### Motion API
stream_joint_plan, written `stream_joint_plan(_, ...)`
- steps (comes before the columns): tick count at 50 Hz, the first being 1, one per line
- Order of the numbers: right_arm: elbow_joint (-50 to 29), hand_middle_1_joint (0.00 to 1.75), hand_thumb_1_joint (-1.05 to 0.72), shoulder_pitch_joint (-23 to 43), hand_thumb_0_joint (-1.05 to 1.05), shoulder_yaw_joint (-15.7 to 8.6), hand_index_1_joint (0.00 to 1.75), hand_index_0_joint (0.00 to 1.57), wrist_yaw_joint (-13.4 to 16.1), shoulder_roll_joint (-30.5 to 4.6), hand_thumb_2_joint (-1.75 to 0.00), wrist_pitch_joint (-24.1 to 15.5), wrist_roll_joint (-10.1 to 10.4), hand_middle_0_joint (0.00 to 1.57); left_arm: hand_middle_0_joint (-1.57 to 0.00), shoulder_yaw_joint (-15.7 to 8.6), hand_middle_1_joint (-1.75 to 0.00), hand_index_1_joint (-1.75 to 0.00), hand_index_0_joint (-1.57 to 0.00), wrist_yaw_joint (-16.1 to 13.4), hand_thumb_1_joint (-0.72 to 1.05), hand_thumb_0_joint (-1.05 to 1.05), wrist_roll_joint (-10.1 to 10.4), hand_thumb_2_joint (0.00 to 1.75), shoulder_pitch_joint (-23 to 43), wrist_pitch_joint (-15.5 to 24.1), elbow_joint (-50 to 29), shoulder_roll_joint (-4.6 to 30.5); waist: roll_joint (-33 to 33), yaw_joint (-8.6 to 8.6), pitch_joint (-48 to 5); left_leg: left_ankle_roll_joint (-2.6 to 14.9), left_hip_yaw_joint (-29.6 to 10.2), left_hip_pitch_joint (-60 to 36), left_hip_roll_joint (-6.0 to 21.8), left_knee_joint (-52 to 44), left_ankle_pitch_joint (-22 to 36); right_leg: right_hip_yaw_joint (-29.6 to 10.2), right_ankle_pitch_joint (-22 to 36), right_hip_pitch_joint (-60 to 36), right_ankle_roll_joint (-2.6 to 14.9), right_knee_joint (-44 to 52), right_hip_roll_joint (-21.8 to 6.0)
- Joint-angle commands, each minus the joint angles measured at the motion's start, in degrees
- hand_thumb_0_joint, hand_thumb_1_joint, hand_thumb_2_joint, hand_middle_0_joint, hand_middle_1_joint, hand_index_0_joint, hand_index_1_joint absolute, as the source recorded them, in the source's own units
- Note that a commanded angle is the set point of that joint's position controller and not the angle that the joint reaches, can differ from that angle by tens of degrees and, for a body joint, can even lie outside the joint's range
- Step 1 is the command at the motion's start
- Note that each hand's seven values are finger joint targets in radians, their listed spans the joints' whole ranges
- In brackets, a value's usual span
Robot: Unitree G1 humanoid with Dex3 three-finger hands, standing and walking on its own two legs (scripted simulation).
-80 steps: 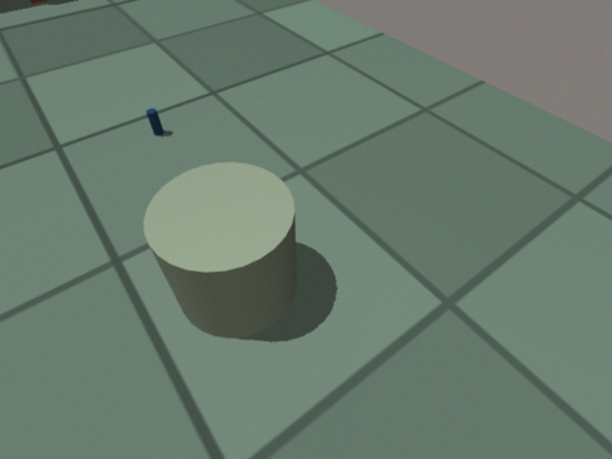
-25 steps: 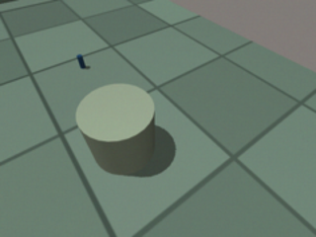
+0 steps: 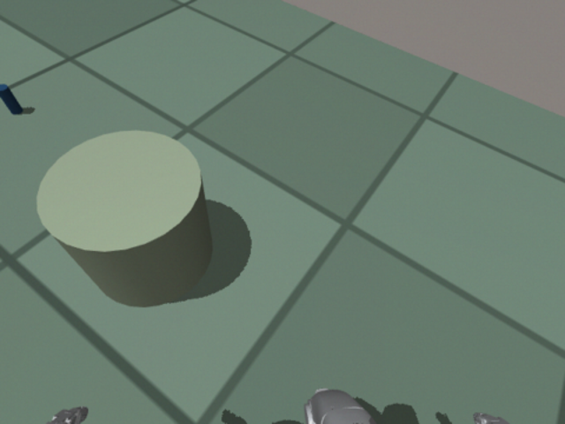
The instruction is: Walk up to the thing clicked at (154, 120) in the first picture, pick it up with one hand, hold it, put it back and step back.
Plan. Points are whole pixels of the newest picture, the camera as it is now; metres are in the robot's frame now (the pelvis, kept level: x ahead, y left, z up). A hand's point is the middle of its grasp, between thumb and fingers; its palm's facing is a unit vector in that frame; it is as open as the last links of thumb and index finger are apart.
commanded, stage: walk up
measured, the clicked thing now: (9, 99) +1.56 +1.25 -0.70
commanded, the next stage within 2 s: stand in 1.68 s
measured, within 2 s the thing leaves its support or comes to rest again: neither
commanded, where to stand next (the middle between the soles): +0.09 -0.04 m, yaw -18 degrees
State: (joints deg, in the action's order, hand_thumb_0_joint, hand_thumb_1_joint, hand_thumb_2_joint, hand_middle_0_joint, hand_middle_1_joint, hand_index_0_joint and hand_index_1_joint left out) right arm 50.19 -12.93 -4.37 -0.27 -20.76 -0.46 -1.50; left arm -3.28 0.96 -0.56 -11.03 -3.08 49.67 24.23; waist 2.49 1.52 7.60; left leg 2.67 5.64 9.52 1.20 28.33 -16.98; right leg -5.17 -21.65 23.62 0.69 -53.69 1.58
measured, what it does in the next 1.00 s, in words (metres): steps on the spot, turning right: right foot, then left foot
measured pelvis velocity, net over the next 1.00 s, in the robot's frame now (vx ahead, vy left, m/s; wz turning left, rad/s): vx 0.00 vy -0.05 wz -0.30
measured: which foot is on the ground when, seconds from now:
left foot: down 0.00-0.22, up 0.24-0.58, down 0.60-1.00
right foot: up 0.00-0.18, down 0.20-0.62, up 0.64-0.90, down 0.92-1.00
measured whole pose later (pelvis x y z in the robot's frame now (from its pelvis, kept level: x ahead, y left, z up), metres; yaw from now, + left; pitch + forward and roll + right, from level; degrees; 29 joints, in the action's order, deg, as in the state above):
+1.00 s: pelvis +0.00 -0.05 -0.01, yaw -17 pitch -3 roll -1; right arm 50.0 -10.9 -1.6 -1.0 -22.3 2.2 -0.9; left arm -1.6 -0.8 -1.2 -14.5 2.1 53.5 21.5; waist -3.4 -0.1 5.2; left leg 0.4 0.8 17.0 4.1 42.5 -25.5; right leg -1.2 -18.4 13.2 0.6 -34.8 2.2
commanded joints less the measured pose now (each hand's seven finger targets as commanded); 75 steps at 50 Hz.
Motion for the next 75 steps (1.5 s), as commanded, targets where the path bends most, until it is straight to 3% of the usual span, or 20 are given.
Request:
stream_joint_plan(1, -6.1, 0.30, -0.90, -3.4, 0.00, -4.6, 0.30, 0.20, 1.0, -15.9, -0.90, -1.9, 0.0, 0.20, -0.20, -2.1, -0.30, -0.30, -0.20, 0.4, 0.90, 0.00, -0.7, 0.90, 2.1, 1.8, -7.0, 7.4, -11.4, 2.35, -6.0, 5.24, -10.9, -11.8, 15.2, -5.6, 31.9, 2.6, -1.1, 5.4, -0.13, 6.6, -1.6)
stream_joint_plan(9, -9.3, 0.30, -0.90, 0.0, 0.00, -3.4, 0.30, 0.20, 0.1, -15.6, -0.90, -0.6, 0.4, 0.20, -0.20, -3.5, -0.30, -0.30, -0.20, 0.2, 0.90, 0.00, -1.4, 0.90, -7.4, 3.4, -4.1, 8.3, -6.1, -3.08, -8.9, 4.50, -4.8, 3.2, 13.0, 7.1, 14.8, 5.2, 5.3, -18.0, 3.45, 29.0, -0.4)
stream_joint_plan(11, -10.2, 0.30, -0.90, -2.1, 0.00, -0.8, 0.30, 0.20, 0.0, -8.4, -0.90, -0.3, 0.8, 0.20, -0.20, -5.3, -0.30, -0.30, -0.20, -0.7, 0.90, 0.00, -1.8, 0.90, -7.5, 4.7, -5.6, 14.6, 13.2, -3.26, -8.3, -2.79, -1.2, 23.9, -0.5, 28.2, -15.1, -26.4, 15.6, -28.1, 10.74, 36.6, -17.8)
stream_joint_plan(13, -8.9, 0.30, -0.90, -1.4, 0.00, -2.3, 0.30, 0.20, 1.0, -14.7, -0.90, 0.0, 0.4, 0.20, -0.20, -5.1, -0.30, -0.30, -0.20, -0.7, 0.90, 0.00, -0.9, 0.90, -5.0, 3.9, -7.0, 15.1, 7.4, -4.10, -5.0, -3.06, -6.3, 20.4, 1.6, 33.3, -19.8, -27.8, 11.6, -16.8, 17.82, 35.7, -21.4)
stream_joint_plan(16, -5.9, 0.30, -0.90, -4.0, 0.00, -1.7, 0.30, 0.20, 0.6, -13.5, -0.90, -0.1, 0.9, 0.20, -0.20, -3.9, -0.30, -0.30, -0.20, -1.5, 0.90, 0.00, -0.3, 0.90, -1.3, 4.2, -7.8, 10.5, 6.3, -1.26, -4.4, -3.29, -6.7, 19.9, 2.4, 30.9, -10.7, -12.5, 17.8, -17.6, 11.30, 34.1, -11.4)
stream_joint_plan(26, -4.5, 0.30, -0.90, -3.6, 0.00, -1.7, 0.30, 0.20, 1.5, -12.0, -0.90, -1.1, 0.4, 0.20, -0.20, -3.9, -0.30, -0.30, -0.20, -0.4, 0.90, 0.00, -1.3, 0.90, -2.3, 2.9, -10.5, 11.6, 5.9, -2.83, -5.7, -2.47, -4.3, 5.8, -1.0, 14.1, -5.2, -13.8, 17.2, -4.8, 11.38, 29.5, -9.7)
stream_joint_plan(29, -3.3, 0.30, -0.90, -7.0, 0.00, -2.1, 0.30, 0.20, 1.9, -11.5, -0.90, -2.2, -0.3, 0.20, -0.20, -2.5, -0.30, -0.30, -0.20, -0.6, 0.90, 0.00, -0.1, 0.90, -0.5, 2.5, -10.5, 9.1, 0.7, 0.87, -6.9, -0.68, -6.6, -5.2, -0.4, -1.6, 2.1, -13.4, 15.7, 1.4, 7.54, 22.2, -8.2)
stream_joint_plan(31, -5.1, 0.30, -0.90, -2.9, 0.00, -2.7, 0.30, 0.20, 1.9, -16.5, -0.90, -3.1, -1.1, 0.20, -0.20, -0.5, -0.30, -0.30, -0.20, -0.9, 0.90, 0.00, 0.9, 0.90, -3.8, 2.9, -9.0, 3.7, -14.5, -0.80, -7.7, 4.89, -31.0, -7.8, 17.2, -13.5, 0.7, -4.5, -4.9, 7.3, 1.08, 8.0, 5.3)
stream_joint_plan(33, -6.1, 0.30, -0.90, 1.6, 0.00, -3.0, 0.30, 0.20, 1.3, -17.6, -0.90, -3.2, -0.3, 0.20, -0.20, -2.3, -0.30, -0.30, -0.20, -1.8, 0.90, 0.00, -0.2, 0.90, -4.8, 2.8, -6.0, 10.6, -11.1, -1.18, -5.8, 13.29, -34.0, 3.5, 23.4, -12.4, -2.9, -3.9, -11.4, 0.5, 0.26, -3.0, 0.5)
stream_joint_plan(36, -6.0, 0.30, -0.90, 1.5, 0.00, -1.6, 0.30, 0.20, 1.4, -14.4, -0.90, -3.6, -0.3, 0.20, -0.20, -2.5, -0.30, -0.30, -0.20, -1.1, 0.90, 0.00, 0.0, 0.90, -3.8, 3.4, -4.3, 9.8, -11.2, -1.45, -4.4, 8.45, -18.7, -0.4, 14.9, -9.3, 13.0, -2.9, -7.1, 2.6, 0.26, -0.7, 0.7)
stream_joint_plan(40, -5.2, 0.30, -0.90, 0.6, 0.00, -1.3, 0.30, 0.20, 0.8, -14.7, -0.90, -2.5, -0.4, 0.20, -0.20, -1.3, -0.30, -0.30, -0.20, -0.8, 0.90, 0.00, 0.4, 0.90, -3.4, 4.6, -2.9, 7.9, -15.0, -0.08, -6.2, 6.70, -11.1, -2.4, 11.0, -5.0, 19.9, 4.0, -3.6, -2.9, -0.50, 11.9, 0.0)
stream_joint_plan(45, -6.4, 0.30, -0.90, 3.9, 0.00, -0.8, 0.30, 0.20, -0.1, -13.7, -0.90, 0.3, 0.3, 0.20, -0.20, -1.8, -0.30, -0.30, -0.20, -2.3, 0.90, 0.00, -0.5, 0.90, -7.6, 6.0, 1.1, 8.3, -10.8, -2.53, -8.4, 4.17, -7.8, 7.0, 8.4, 2.7, 8.4, 6.4, 9.1, -17.6, 0.49, 28.1, 1.3)
stream_joint_plan(47, -6.9, 0.30, -0.90, 3.5, 0.00, 0.6, 0.30, 0.20, -0.4, -9.2, -0.90, 0.8, 1.1, 0.20, -0.20, -2.8, -0.30, -0.30, -0.20, -2.9, 0.90, 0.00, -1.5, 0.90, -7.7, 7.3, 0.9, 12.8, 2.6, -2.88, -8.8, -0.33, -5.4, 15.6, 3.9, 13.3, -2.9, -14.8, 10.0, -21.0, 4.36, 33.2, -11.4)
stream_joint_plan(48, -6.8, 0.30, -0.90, 5.6, 0.00, 0.1, 0.30, 0.20, 0.0, -10.4, -0.90, 1.4, 0.9, 0.20, -0.20, -3.0, -0.30, -0.30, -0.20, -3.0, 0.90, 0.00, -1.1, 0.90, -5.3, 7.2, 0.5, 16.8, 5.6, -3.24, -5.9, -1.50, -6.0, 14.9, 1.0, 18.3, -14.8, -25.0, 6.8, -11.9, 11.99, 36.0, -19.7)
stream_joint_plan(49, -5.4, 0.30, -0.90, 4.7, 0.00, -0.5, 0.30, 0.20, 0.2, -11.9, -0.90, 1.6, 0.6, 0.20, -0.20, -2.9, -0.30, -0.30, -0.20, -2.9, 0.90, 0.00, -1.1, 0.90, -2.9, 7.3, -0.3, 16.4, 4.9, -2.74, -3.3, -1.87, -8.7, 12.8, 2.6, 21.9, -16.4, -26.4, 8.7, -7.9, 14.63, 34.9, -21.2)
stream_joint_plan(56, -0.8, 0.30, -0.90, 2.8, 0.00, 0.0, 0.30, 0.20, -0.2, -10.6, -0.90, 0.3, 1.3, 0.20, -0.20, -1.4, -0.30, -0.30, -0.20, -2.7, 0.90, 0.00, -0.6, 0.90, -0.3, 7.4, -0.1, 12.0, 9.0, -1.14, -7.8, -1.51, -5.7, 5.7, 0.8, 6.2, -7.0, -9.0, 33.0, -12.5, 8.20, 27.0, -11.7)
stream_joint_plan(60, 2.1, 0.30, -0.90, 1.2, 0.00, -1.3, 0.30, 0.20, 0.3, -13.5, -0.90, -0.8, 0.6, 0.20, -0.20, -0.4, -0.30, -0.30, -0.20, -2.5, 0.90, 0.00, 1.2, 0.90, 1.5, 6.4, -0.2, 8.3, 0.4, -0.57, -13.0, 1.42, -12.9, -7.1, 7.6, -3.4, 19.6, -2.3, 23.6, -6.9, 1.52, 19.8, -5.6)
stream_joint_plan(62, 1.7, 0.30, -0.90, 7.3, 0.00, -0.7, 0.30, 0.20, -0.1, -14.5, -0.90, -0.9, 1.3, 0.20, -0.20, -0.1, -0.30, -0.30, -0.20, -2.5, 0.90, 0.00, 1.0, 0.90, 0.3, 5.9, 2.7, 8.1, -4.1, -3.10, -10.5, 4.72, -16.2, 2.9, 11.3, -4.7, 8.0, 0.0, 6.6, -12.8, 0.97, 22.9, -3.1)
stream_joint_plan(66, 3.8, 0.30, -0.90, 7.7, 0.00, 0.8, 0.30, 0.20, -0.3, -11.9, -0.90, -0.6, 1.2, 0.20, -0.20, -0.2, -0.30, -0.30, -0.20, -2.1, 0.90, 0.00, 0.4, 0.90, 3.9, 6.5, 4.5, 10.5, -4.6, -1.45, -6.1, -0.23, -9.5, 4.0, 4.6, -4.4, 2.4, -5.1, 13.0, -11.3, 2.39, 28.3, -6.7)
stream_joint_plan(75, 7.4, 0.30, -0.90, 10.2, 0.00, 1.1, 0.30, 0.20, -0.3, -12.4, -0.90, -1.1, 1.3, 0.20, -0.20, 0.9, -0.30, -0.30, -0.20, -1.7, 0.90, 0.00, 0.5, 0.90, 5.9, 5.9, 8.9, 8.5, -6.1, -2.21, -6.7, 0.18, -10.7, 1.3, 6.9, -10.1, 3.9, -2.5, 15.1, -14.1, 0.92, 31.0, -4.9)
